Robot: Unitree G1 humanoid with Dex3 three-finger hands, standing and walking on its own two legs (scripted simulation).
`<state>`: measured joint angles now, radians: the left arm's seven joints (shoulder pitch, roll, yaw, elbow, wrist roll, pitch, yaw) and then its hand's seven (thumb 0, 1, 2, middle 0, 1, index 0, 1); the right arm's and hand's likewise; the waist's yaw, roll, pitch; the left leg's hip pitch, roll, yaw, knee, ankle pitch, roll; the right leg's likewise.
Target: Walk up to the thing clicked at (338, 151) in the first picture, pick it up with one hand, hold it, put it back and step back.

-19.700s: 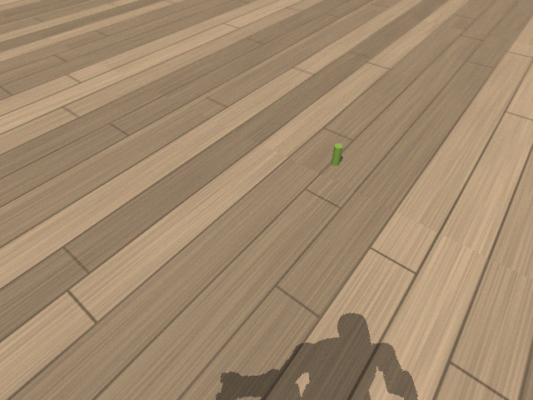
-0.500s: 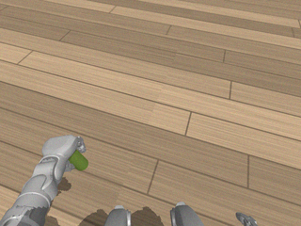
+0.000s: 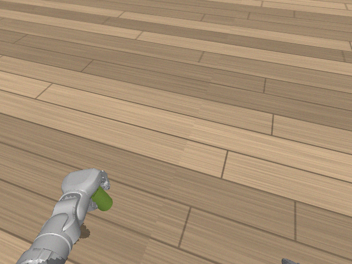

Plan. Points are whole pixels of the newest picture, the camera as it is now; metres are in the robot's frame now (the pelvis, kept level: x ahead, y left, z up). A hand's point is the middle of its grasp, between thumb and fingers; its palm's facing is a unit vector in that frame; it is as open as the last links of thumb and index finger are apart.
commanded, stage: hold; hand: left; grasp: from above
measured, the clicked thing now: (97, 196) +0.34 +0.22 -0.11
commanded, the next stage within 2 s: crouch in 1.88 s
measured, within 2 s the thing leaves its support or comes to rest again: neither
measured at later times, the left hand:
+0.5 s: hand (86, 189) +0.32 +0.22 -0.02, palm faces -0.43 -0.07 -0.90, open 7.0 cm
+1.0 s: hand (88, 192) +0.31 +0.20 +0.00, palm faces -0.42 -0.07 -0.90, open 7.0 cm
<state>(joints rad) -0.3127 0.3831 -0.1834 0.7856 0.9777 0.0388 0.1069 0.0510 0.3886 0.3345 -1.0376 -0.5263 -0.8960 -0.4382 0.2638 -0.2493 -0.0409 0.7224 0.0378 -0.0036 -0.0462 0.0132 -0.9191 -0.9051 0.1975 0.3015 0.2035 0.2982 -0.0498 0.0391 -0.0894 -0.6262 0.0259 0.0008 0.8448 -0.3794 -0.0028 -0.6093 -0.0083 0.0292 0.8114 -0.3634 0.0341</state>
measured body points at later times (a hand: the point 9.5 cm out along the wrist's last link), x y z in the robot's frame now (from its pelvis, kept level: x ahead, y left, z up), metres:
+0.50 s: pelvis +0.01 +0.00 +0.02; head +0.03 -0.02 +0.47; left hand +0.34 +0.22 +0.03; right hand +0.14 -0.26 -0.10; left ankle +0.02 +0.12 -0.70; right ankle +0.02 -0.14 -0.70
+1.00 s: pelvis +0.01 -0.01 +0.03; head +0.01 -0.04 +0.48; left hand +0.32 +0.20 +0.05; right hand +0.15 -0.27 -0.09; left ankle +0.02 +0.12 -0.70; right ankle +0.02 -0.14 -0.70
